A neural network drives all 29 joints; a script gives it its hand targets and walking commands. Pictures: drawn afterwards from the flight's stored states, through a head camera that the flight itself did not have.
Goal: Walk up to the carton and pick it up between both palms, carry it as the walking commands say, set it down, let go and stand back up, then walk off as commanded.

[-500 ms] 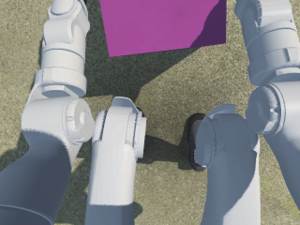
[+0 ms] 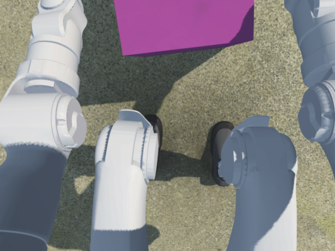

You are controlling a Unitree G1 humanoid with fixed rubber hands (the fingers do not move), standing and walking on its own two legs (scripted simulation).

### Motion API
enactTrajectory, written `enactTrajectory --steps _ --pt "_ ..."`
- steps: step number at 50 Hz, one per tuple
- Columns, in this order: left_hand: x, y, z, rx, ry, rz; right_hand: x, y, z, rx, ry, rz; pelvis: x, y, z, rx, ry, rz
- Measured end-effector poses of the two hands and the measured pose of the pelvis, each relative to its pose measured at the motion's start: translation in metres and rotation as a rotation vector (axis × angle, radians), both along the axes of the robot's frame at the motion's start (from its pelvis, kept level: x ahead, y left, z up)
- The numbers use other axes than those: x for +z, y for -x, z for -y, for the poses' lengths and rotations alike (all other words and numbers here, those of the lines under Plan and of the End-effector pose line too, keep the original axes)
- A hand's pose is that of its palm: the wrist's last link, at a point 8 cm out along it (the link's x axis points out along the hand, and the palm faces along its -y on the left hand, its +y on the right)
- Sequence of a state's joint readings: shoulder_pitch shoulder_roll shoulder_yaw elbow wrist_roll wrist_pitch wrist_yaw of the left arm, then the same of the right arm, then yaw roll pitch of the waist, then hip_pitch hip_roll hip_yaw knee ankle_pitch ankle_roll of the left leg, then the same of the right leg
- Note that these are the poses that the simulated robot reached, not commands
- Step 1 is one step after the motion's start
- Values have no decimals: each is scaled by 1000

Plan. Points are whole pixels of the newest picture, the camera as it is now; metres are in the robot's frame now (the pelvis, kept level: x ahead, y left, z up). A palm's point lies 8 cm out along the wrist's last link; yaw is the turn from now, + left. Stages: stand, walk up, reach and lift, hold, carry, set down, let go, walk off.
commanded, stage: set down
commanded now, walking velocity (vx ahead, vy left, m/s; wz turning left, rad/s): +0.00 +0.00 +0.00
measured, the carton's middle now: out of the picture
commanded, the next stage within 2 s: let go in 1.50 s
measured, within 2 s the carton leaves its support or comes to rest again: neither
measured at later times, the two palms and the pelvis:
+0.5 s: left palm out of the picture +0.55 +0.23 -0.09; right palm out of the picture +0.58 -0.16 -0.09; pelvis +0.01 +0.00 +0.04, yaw +0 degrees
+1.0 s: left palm out of the picture +0.55 +0.25 +0.06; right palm out of the picture +0.59 -0.17 +0.06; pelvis +0.02 +0.00 +0.16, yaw +0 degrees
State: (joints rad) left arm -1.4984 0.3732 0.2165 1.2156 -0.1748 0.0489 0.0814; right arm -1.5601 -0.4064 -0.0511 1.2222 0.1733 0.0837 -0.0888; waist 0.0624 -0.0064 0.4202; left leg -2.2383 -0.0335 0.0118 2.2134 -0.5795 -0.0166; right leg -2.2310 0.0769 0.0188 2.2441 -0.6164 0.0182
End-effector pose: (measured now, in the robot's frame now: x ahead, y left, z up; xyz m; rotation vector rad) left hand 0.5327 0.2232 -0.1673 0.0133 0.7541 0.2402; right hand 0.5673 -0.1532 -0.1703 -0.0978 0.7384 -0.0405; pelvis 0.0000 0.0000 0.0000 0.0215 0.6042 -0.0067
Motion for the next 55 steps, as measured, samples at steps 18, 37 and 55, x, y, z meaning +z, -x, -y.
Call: enactTrajectory --steps 18,37,55 --pt "35 -15 -7 3 -11 94 36 -16 2 -8 7 88 11 -2 -1 12 8 -34" --pt "153 -14 -16 9 -10 123 155 -20 8 -17 9 104 91 -8 -1 6 16 -188" --pt "263 -13 -28 1 -11 131 263 -23 13 -3 -1 103 191 -23 0 18 21 -242"
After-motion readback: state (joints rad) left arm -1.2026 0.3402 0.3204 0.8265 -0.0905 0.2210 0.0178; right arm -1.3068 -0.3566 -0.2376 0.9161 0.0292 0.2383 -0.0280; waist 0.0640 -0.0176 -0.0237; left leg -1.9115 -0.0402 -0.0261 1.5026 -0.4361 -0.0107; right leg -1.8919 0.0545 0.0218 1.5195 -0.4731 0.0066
